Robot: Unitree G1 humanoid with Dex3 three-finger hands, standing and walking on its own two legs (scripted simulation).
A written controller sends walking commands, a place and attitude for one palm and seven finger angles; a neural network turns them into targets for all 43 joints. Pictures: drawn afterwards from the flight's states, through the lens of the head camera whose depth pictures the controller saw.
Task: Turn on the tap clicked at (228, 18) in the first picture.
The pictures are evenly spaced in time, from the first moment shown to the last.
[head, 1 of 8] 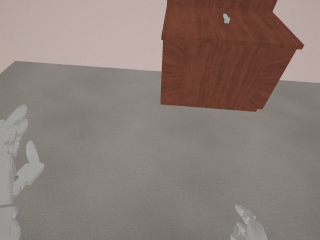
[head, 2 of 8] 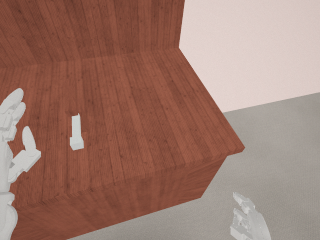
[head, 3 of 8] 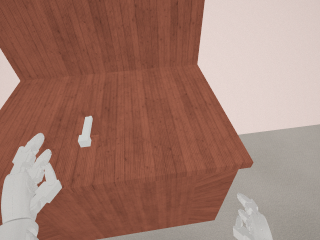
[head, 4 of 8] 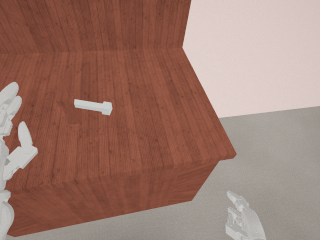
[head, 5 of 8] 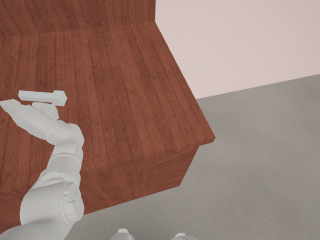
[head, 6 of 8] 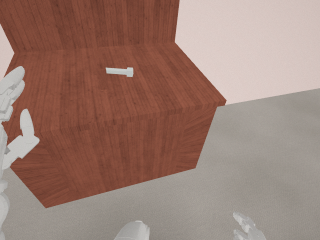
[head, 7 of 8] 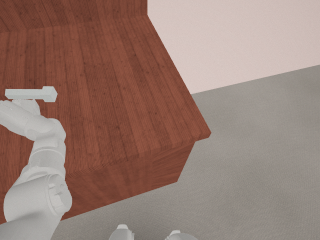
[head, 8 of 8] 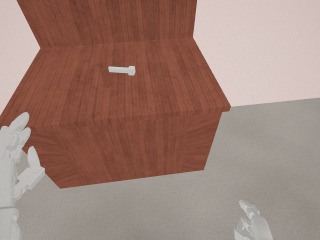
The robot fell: no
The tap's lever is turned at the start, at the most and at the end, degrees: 0 75 75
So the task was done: no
